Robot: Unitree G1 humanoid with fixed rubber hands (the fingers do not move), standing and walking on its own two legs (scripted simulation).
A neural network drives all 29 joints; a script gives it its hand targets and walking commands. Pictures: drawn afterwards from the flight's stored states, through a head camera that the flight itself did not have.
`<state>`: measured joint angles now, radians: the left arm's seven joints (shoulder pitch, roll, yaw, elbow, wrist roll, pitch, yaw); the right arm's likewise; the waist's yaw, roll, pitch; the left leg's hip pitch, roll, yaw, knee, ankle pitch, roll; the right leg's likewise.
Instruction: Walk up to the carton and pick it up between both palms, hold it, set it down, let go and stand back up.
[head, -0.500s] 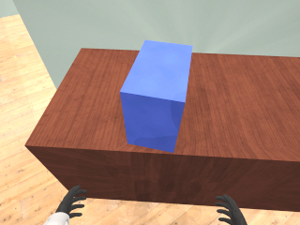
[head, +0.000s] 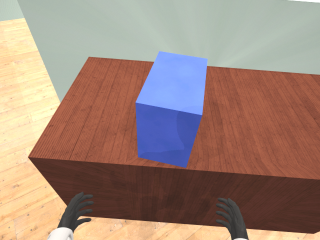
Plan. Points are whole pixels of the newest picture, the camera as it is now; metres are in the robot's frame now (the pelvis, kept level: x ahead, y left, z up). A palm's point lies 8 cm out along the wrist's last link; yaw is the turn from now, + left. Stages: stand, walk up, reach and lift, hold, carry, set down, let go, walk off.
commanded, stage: reach and lift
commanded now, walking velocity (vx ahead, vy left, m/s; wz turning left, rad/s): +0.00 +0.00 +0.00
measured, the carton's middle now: (172, 108) +0.54 -0.05 -0.01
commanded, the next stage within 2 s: none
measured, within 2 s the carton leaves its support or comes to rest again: neither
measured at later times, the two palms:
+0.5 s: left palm (69, 211) +0.19 +0.22 -0.02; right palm (234, 223) +0.16 -0.17 -0.02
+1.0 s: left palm (75, 191) +0.24 +0.21 -0.01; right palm (227, 204) +0.20 -0.16 -0.01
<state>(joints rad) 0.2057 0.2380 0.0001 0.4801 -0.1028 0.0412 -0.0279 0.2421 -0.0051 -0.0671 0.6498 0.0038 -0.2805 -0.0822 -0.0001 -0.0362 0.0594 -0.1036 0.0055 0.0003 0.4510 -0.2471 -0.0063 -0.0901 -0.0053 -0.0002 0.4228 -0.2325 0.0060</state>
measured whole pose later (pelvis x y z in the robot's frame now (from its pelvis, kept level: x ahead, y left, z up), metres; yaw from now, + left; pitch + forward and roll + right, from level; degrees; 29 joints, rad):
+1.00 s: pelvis +0.03 +0.01 +0.00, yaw +0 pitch -4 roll -1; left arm 0.21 0.24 -0.05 0.22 -0.26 -0.04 -0.04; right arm 0.31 0.04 0.03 0.25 0.08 -0.15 -0.22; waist 0.00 -0.04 0.06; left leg -0.11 0.01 0.00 0.48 -0.30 0.00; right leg -0.08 -0.01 0.00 0.41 -0.26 0.02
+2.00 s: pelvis +0.02 +0.01 +0.00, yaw +0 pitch -2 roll -1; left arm -0.44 0.25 -0.05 0.43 -0.21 0.34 -0.02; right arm -0.33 -0.08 -0.06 0.33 0.16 0.22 -0.26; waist -0.02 -0.04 0.06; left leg -0.15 0.01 0.00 0.44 -0.26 0.00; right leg -0.13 -0.01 0.00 0.39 -0.23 0.02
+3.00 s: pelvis +0.01 +0.01 -0.01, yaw -1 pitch +17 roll -2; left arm -1.12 0.26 -0.05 1.01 -0.22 0.22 0.06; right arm -0.94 -0.15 -0.21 0.84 0.15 0.18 -0.25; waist -0.09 -0.01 -0.12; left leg -0.58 0.03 0.00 0.52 -0.24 0.00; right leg -0.52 0.02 0.00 0.39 -0.17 0.02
